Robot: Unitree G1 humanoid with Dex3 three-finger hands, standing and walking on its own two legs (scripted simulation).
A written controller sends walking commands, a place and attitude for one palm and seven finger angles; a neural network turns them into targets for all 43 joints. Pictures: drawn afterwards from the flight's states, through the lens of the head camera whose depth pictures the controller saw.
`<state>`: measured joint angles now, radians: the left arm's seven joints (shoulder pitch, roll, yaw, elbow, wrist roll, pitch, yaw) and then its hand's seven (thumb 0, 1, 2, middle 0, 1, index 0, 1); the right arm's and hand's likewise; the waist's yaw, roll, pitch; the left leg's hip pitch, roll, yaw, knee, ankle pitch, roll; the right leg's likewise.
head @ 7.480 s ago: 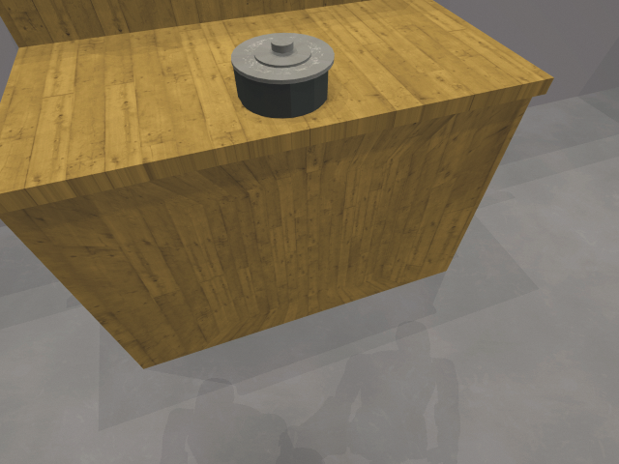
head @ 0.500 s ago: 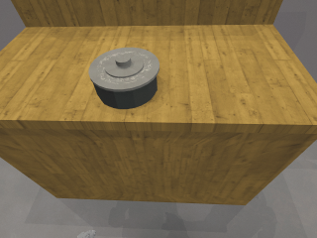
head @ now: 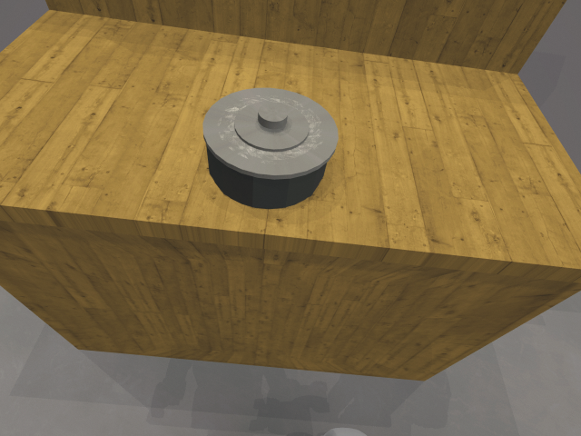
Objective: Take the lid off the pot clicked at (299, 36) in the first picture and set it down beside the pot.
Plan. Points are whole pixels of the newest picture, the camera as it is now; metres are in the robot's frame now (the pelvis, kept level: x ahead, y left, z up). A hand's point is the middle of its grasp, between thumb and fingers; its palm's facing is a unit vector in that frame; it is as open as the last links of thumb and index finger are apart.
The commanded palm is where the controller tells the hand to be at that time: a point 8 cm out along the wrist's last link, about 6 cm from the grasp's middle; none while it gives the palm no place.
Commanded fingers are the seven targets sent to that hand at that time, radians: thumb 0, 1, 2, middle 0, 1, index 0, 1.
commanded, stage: come to a stop and stand still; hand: left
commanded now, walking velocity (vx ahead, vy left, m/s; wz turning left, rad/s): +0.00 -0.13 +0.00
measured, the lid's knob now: (272, 116) +0.52 +0.08 +0.15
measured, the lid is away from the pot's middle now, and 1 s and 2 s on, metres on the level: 0.00 0.00 0.00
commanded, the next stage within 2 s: look again from close up in 0.74 s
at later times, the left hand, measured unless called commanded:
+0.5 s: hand out of the picture -0.04 +0.10 -0.18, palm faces +0.03 -0.98 -0.18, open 7.4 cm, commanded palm none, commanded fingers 0.00 0.90 0.90 -0.20 -0.30 -0.20 -0.30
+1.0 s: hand out of the picture -0.04 +0.12 -0.19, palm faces +0.02 -0.98 -0.17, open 7.4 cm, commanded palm none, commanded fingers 0.00 0.90 0.90 -0.20 -0.30 -0.20 -0.30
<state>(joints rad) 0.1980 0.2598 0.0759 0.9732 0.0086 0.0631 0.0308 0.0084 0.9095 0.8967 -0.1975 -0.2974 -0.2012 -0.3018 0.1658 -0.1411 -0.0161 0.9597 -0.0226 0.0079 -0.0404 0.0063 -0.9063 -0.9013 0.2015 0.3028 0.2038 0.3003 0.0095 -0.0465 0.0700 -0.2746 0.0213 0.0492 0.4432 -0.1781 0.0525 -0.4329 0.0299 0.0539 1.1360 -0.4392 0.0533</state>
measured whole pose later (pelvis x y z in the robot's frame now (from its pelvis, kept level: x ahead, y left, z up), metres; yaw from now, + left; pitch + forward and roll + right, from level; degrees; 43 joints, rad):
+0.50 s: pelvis -0.04 -0.06 -0.01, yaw +0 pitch -1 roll -1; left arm 0.30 0.13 0.01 1.10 0.00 0.01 0.02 0.01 0.91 0.90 -0.20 -0.30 -0.20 -0.30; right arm 0.33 -0.18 -0.03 1.13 -0.02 0.02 -0.02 0.01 -0.91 -0.90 0.20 0.30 0.20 0.30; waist -0.03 0.04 0.00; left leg -0.26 0.05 -0.03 0.47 -0.21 -0.03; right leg -0.16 0.03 -0.02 0.47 -0.29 -0.02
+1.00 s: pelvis -0.04 -0.04 -0.01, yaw -1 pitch +0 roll -1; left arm 0.33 0.13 0.00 1.07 0.01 -0.02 0.04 0.01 0.90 0.90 -0.20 -0.30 -0.20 -0.30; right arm 0.27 -0.17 -0.02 1.05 -0.02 -0.01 -0.02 0.02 -0.92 -0.90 0.20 0.30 0.20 0.30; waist -0.01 0.02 0.02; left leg -0.29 0.03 0.00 0.60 -0.29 0.00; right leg -0.19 0.02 -0.01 0.53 -0.34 0.00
